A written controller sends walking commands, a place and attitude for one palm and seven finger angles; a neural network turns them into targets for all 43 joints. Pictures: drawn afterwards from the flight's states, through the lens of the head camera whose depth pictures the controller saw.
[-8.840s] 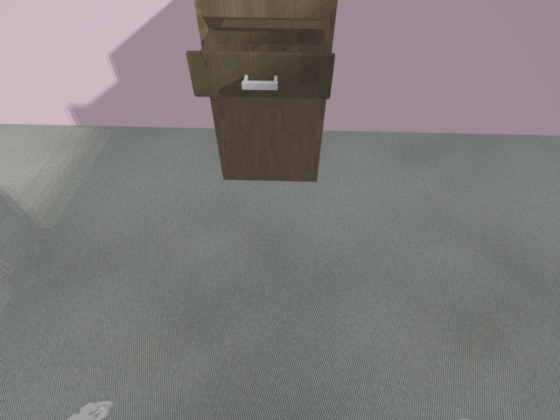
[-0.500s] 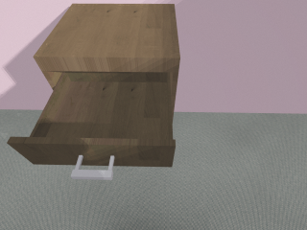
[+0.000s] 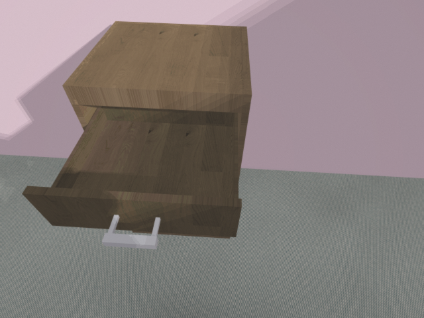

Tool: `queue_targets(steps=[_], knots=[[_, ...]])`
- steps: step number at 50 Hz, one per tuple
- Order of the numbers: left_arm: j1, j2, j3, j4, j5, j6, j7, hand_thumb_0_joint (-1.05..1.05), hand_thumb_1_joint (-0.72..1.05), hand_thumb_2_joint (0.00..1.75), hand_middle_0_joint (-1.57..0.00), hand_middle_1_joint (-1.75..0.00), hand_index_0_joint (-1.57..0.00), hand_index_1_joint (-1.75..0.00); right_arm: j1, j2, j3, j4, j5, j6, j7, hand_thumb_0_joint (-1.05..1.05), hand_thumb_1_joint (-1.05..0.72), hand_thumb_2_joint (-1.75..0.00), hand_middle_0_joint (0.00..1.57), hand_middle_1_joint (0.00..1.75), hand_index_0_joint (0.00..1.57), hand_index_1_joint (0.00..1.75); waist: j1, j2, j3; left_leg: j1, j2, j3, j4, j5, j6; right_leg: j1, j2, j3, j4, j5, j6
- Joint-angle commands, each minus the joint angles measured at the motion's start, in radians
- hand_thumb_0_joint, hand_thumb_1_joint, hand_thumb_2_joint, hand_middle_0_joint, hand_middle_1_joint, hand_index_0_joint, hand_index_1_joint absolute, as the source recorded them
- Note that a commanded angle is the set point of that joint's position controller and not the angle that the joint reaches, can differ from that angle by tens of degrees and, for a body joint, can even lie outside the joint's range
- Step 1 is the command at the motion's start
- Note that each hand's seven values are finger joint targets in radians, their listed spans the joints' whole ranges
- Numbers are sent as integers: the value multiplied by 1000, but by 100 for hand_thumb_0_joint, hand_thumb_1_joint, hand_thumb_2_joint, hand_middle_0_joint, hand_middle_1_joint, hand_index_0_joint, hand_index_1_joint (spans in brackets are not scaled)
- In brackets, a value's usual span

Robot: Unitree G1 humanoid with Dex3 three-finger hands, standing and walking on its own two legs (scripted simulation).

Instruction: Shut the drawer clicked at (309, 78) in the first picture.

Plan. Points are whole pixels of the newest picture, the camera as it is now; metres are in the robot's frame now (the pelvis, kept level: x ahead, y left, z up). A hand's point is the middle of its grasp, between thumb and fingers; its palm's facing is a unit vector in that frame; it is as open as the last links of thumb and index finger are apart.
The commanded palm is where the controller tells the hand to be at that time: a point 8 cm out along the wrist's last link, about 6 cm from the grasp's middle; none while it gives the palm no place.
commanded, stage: look again from close up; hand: left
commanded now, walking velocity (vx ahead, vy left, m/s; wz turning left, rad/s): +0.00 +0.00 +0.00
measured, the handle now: (133, 231) +0.30 +0.19 -0.04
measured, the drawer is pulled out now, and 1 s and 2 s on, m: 0.30 0.30 0.30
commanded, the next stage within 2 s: raise the hand and make a fist in 0.50 s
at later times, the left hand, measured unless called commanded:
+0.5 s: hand out of the picture +0.06 +0.21 -0.18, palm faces +0.03 -0.98 -0.21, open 7.4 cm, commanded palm none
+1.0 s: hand (120, 315) +0.14 +0.17 -0.04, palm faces +0.03 -1.00 +0.01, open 6.1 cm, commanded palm +0.11 +0.23 -0.04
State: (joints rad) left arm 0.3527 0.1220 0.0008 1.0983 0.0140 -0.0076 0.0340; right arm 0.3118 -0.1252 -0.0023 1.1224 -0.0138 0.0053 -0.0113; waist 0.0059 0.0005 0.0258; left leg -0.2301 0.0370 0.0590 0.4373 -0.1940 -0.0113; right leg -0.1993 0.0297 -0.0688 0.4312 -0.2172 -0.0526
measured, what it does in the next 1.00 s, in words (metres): lowers itself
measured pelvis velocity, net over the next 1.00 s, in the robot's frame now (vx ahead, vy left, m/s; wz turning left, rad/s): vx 0.01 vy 0.01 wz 0.03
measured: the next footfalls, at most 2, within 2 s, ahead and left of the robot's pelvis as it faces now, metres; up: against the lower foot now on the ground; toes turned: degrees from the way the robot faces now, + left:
none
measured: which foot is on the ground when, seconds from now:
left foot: down 0.00-1.00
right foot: down 0.00-1.00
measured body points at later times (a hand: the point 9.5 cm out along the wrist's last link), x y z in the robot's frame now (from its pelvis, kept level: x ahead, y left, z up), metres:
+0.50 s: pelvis +0.03 +0.04 +0.00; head +0.04 +0.04 +0.45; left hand +0.06 +0.26 -0.16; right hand +0.03 -0.18 -0.16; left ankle +0.03 +0.12 -0.74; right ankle +0.01 -0.08 -0.74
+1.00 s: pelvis +0.01 +0.01 -0.07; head +0.04 +0.03 +0.38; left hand +0.13 +0.23 -0.04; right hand +0.26 -0.24 -0.08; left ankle +0.03 +0.12 -0.74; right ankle +0.01 -0.08 -0.74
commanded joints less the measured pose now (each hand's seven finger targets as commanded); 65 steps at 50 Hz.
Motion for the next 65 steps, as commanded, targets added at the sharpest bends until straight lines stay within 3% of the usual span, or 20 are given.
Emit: queue_targets(steps=[1,4,9,12,29,30,31,32,33,34,36,38,41,42,43,46,48,53,58,65], knots=[[-6,169,21,-85,8,-41,21,0,90,90,-20,-30,-20,-30,37,-61,-16,-98,-2,-10,3,0,-90,-90,20,30,20,30,-47,26,24,-14,13,-46,176,-139,11,-159,-246,257,-201,-260,-48],[-6,146,19,-83,1,-43,16,0,90,90,-20,-30,-20,-30,115,-69,-14,-91,-2,-22,2,0,-90,-90,20,30,20,30,-57,1,-65,35,16,-64,92,-64,23,-133,-178,180,-100,-201,-40],[37,97,8,-77,3,-20,12,0,90,90,-20,-30,-20,-30,71,-91,-11,-107,-3,-30,-7,0,-90,-90,20,30,20,30,-9,52,101,-131,66,-149,-43,-128,56,-128,-104,133,-23,-164,-6],[50,92,4,-75,2,-21,12,0,90,90,-20,-30,-20,-30,74,-95,-8,-107,1,-37,-9,0,-90,-90,20,30,20,30,-1,-20,94,-125,64,-145,-53,-87,62,-85,-106,130,-16,-91,-3],[-4,129,13,-96,-2,-8,12,0,90,90,-20,-30,-20,-30,49,-135,-10,-73,3,-49,-18,0,-90,-90,20,30,20,30,0,21,7,38,79,-131,-51,194,68,-14,-121,96,4,78,17],[60,149,12,-51,7,-23,47,0,90,90,-20,-30,-20,-30,-63,-163,-10,-145,14,-43,-13,0,-90,-90,20,30,20,30,33,-103,87,-67,89,-88,140,217,36,-39,-172,150,-45,352,34],[-683,414,203,-1591,-170,-229,40,0,90,90,-22,-32,-22,-32,-49,-323,-55,-473,55,-196,-40,0,-90,-90,20,30,20,30,-103,85,-428,208,-25,-85,17,312,41,5,-70,55,55,340,9],[-167,317,156,-1333,-96,-179,55,0,90,90,-24,-34,-24,-34,-119,-221,-13,-420,37,-296,-77,0,-90,-90,20,30,20,30,11,257,-414,330,26,-85,3,485,26,-30,-36,28,126,138,0],[-94,234,105,-1250,-131,-137,109,0,90,90,-26,-37,-26,-37,-112,-229,-25,-349,37,-327,-77,0,-90,-90,20,30,20,30,-27,221,-372,238,28,-96,-4,443,-17,-72,-34,-16,145,10,17],[168,-18,-54,-1071,-133,-45,97,0,90,90,-28,-39,-28,-39,-80,-183,-24,-333,50,-328,-58,0,-90,-90,20,30,20,30,-40,151,-227,169,27,-105,-9,373,-4,-156,-38,-22,140,-51,32],[53,30,-14,-1242,-154,-111,54,0,90,90,-32,-43,-32,-43,-99,-234,-57,-436,32,-345,-39,0,-90,-90,20,30,20,30,-62,80,-91,42,12,-119,64,268,5,-207,-37,-41,114,-19,33],[367,0,26,-1079,-168,-190,-12,0,90,90,-36,-47,-36,-47,-137,-233,-82,-497,24,-339,-19,0,-90,-90,20,30,20,30,5,-91,-75,-108,-7,-107,137,217,6,-214,-20,-70,134,13,27],[543,-39,32,-1025,-213,-384,-180,0,90,90,-42,-54,-42,-54,-204,-226,-103,-584,24,-308,17,0,-90,-90,20,30,20,30,41,-308,-83,-298,-30,-64,269,129,1,-308,-11,-74,285,96,30],[561,-12,55,-1041,-226,-453,-238,0,90,90,-44,-56,-44,-56,-221,-229,-112,-615,27,-306,26,0,-90,-90,20,30,20,30,48,-298,-114,-339,-38,-51,306,107,-1,-316,-16,-61,326,130,30],[577,34,98,-1030,-222,-505,-272,0,90,90,-46,-58,-46,-58,-227,-225,-118,-630,32,-305,41,0,-90,-90,20,30,20,30,64,-179,-130,-361,-44,-41,338,109,-5,-318,-26,-39,361,165,21],[427,63,54,-1296,-244,-666,-357,0,90,90,-52,-65,-52,-65,-229,-212,-105,-710,27,-332,68,0,-90,-90,20,30,20,30,41,82,-286,-369,-46,-36,458,111,18,-401,-31,1,471,109,13],[341,140,95,-1414,-240,-712,-356,0,90,90,-56,-69,-56,-69,-208,-209,-106,-720,19,-342,68,0,-90,-90,20,30,20,30,21,151,-327,-402,-37,-56,515,73,27,-483,-26,20,513,39,9],[211,170,186,-1558,-267,-691,-257,0,90,90,-66,-80,-66,-80,-191,-203,-97,-749,28,-302,9,0,-90,-90,20,30,20,30,-27,96,-300,-513,-40,-74,583,-146,38,-569,-24,76,473,-210,12],[205,152,114,-1493,-286,-578,-327,0,90,90,-76,-91,-76,-91,-184,-204,-75,-772,59,-287,-35,0,-90,-90,20,30,20,30,-58,-12,-273,-586,-32,-75,621,-231,51,-543,-42,162,372,-378,34],[372,216,236,-1458,-331,-335,-366,0,90,90,-90,-106,-90,-106,-218,-171,-56,-799,86,-250,-64,0,-90,-90,20,30,20,30,18,-61,-319,-560,-43,-88,545,-160,43,-339,-89,190,328,-231,77]])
